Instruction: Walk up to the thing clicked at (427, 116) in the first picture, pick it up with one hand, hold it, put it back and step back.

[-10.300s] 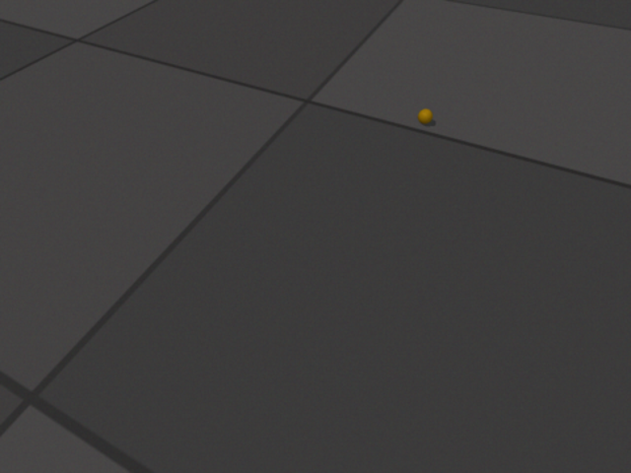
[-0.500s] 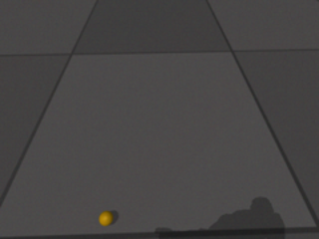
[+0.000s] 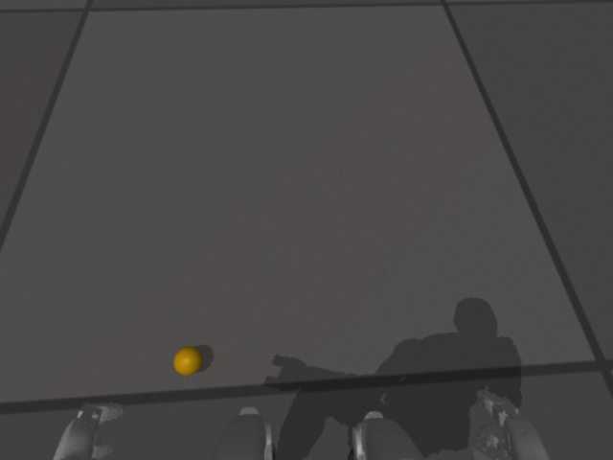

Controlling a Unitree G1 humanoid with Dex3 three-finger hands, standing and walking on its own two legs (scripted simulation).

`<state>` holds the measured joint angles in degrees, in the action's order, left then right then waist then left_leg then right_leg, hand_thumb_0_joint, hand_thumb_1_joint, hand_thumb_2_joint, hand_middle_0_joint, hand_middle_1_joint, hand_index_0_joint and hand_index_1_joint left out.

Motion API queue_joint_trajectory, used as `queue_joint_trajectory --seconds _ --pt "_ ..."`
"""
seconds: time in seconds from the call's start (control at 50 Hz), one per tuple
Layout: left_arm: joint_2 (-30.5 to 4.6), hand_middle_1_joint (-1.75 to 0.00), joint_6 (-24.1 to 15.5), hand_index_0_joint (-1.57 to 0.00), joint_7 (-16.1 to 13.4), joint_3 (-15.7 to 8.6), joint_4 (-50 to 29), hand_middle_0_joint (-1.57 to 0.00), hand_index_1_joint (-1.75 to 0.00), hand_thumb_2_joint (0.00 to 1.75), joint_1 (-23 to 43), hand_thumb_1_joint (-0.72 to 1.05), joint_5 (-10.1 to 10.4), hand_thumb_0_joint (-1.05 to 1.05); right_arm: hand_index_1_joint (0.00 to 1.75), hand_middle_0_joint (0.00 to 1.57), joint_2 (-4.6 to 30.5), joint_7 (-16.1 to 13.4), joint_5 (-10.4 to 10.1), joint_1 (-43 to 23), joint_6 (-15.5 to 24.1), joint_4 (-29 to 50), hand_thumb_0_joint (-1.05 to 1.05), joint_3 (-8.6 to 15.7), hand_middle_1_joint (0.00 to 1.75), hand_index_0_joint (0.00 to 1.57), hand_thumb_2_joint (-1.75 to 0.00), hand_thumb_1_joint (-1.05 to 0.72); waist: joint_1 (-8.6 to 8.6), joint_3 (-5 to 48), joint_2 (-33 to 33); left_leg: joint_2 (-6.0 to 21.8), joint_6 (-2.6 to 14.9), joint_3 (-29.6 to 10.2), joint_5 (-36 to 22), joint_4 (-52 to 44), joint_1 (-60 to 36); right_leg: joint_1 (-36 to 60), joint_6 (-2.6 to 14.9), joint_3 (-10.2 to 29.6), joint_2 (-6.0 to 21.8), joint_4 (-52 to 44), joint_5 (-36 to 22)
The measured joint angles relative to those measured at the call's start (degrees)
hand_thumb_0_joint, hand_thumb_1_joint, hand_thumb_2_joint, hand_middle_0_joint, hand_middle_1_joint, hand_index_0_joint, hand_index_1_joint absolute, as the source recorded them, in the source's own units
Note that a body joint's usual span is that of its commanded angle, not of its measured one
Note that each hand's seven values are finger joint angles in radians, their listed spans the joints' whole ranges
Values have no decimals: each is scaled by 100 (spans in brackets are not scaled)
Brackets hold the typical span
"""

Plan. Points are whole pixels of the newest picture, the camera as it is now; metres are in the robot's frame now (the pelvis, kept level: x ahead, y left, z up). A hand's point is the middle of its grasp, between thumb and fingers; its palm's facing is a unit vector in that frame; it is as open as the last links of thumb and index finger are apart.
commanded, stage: rise first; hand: left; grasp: from above
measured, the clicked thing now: (188, 360) +0.37 +0.34 -0.66
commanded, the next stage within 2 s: none
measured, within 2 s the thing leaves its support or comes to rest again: neither
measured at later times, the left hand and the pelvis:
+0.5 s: hand (120, 452) +0.15 +0.32 -0.27, palm faces -0.34 -0.72 -0.60, open 14.4 cm; pelvis -0.02 +0.00 -0.12, yaw +0 degrees
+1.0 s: hand (135, 397) +0.25 +0.38 -0.44, palm faces -0.45 -0.28 -0.85, open 14.3 cm; pelvis -0.09 +0.00 -0.32, yaw -5 degrees
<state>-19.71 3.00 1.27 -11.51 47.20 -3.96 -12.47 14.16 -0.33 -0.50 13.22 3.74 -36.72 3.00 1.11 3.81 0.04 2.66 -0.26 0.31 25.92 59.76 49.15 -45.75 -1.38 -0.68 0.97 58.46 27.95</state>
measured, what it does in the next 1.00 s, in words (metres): lowers itself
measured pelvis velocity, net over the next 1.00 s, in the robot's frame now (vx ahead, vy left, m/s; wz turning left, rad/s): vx -0.09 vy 0.00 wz -0.09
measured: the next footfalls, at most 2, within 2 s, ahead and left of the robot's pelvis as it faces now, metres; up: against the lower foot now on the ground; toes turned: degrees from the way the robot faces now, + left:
none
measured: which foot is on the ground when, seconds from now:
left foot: down 0.00-1.00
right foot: down 0.00-1.00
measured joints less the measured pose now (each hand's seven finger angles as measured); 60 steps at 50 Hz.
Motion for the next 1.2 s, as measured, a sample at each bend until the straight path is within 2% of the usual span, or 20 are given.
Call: queue_joint_trajectory --seconds 0.18,0.28,0.34,0.42,0.52,0.6,0.68,0.88,0.96,1.04,1.12,1.2 --pt "-82 -100 137 -6 28 -9 -1189 -8 -101 101 -554 -53 -263 -1 30 20 -50 -77 60 -411 222 226 1 -22 30 20 -89 -88 -64 209 16 9 -9 -109 410 1077 1091 -1039 16 -62 -4 1061 442" --pt "-143 -100 260 -6 79 34 -1616 -8 -101 101 -725 -56 -405 -1 30 20 -52 -67 60 -577 327 374 1 -56 30 20 -89 -89 -75 329 -13 6 -13 -160 558 1520 1578 -1502 20 -92 -1 1498 607" --pt "-214 -100 233 -6 93 45 -1639 -8 -101 101 -682 -57 -560 -1 30 20 -30 -42 61 -649 398 434 1 -76 30 20 -89 -89 -90 404 -15 -4 -16 -190 638 1807 1923 -1834 24 -109 8 1794 706" --pt "-446 -100 -98 -7 99 -53 -1214 -8 -101 100 -304 -57 -960 -1 30 20 33 6 89 -771 517 445 1 -68 30 20 -89 -89 -116 511 34 -13 -23 -226 780 2376 2624 -2530 37 -116 16 2396 886" --pt "-921 -99 -911 -7 164 -228 -720 -9 -100 99 278 -56 -1611 -1 30 20 179 111 161 -956 594 334 1 -7 30 20 -89 -89 -149 610 105 -8 -46 -290 1019 3391 3818 -3706 39 -121 6 3438 1168" --pt "-1290 -99 -1586 -8 185 -371 -584 -9 -100 98 721 -55 -2115 -1 30 20 318 215 218 -1126 530 171 1 43 30 20 -90 -90 -185 562 97 4 -47 -355 1196 4303 4788 -4647 29 -128 -19 4343 1367" --pt "-1551 -99 -2029 -8 30 -499 -427 -9 -99 98 1263 -54 -2528 -1 30 20 373 318 269 -1283 387 -10 1 94 30 20 -90 -89 -237 362 62 25 -38 -415 1263 5103 5605 -5441 13 -130 -61 5132 1444" --pt "-2050 -97 -2557 -6 -352 -750 298 -7 -98 100 2432 -52 -3595 -1 30 20 182 468 402 -1227 32 -432 1 -30 29 20 -89 -87 -237 -25 49 63 -12 -612 1064 6364 7013 -6792 -18 -214 -171 6331 1233" --pt "-2355 -96 -2723 -6 -501 -840 708 -8 -97 101 2792 -52 -3921 -1 30 20 126 489 456 -1104 -86 -572 1 -127 29 20 -89 -87 -160 -90 80 43 -5 -682 969 6664 7321 -7063 -29 -254 -181 6608 1150" --pt "-2657 -95 -2846 -6 -571 -795 1136 -8 -96 102 3072 -52 -4237 -1 30 20 125 507 508 -988 -152 -662 1 -192 29 20 -89 -88 -67 -109 106 29 8 -751 920 6904 7546 -7244 -38 -299 -195 6810 1105" --pt "-2842 -94 -3060 -6 -637 -748 1461 -8 -95 102 3253 -53 -4540 -1 30 20 187 547 580 -922 -183 -735 1 -229 30 20 -89 -88 11 -139 131 20 18 -813 918 7114 7709 -7366 -47 -339 -212 6977 1102" --pt "-2974 -93 -3359 -6 -813 -808 1702 -8 -95 103 3410 -53 -4850 -1 30 20 257 603 684 -936 -236 -809 1 -258 30 20 -89 -88 74 -175 188 6 17 -879 951 7323 7856 -7474 -61 -381 -224 7151 1137"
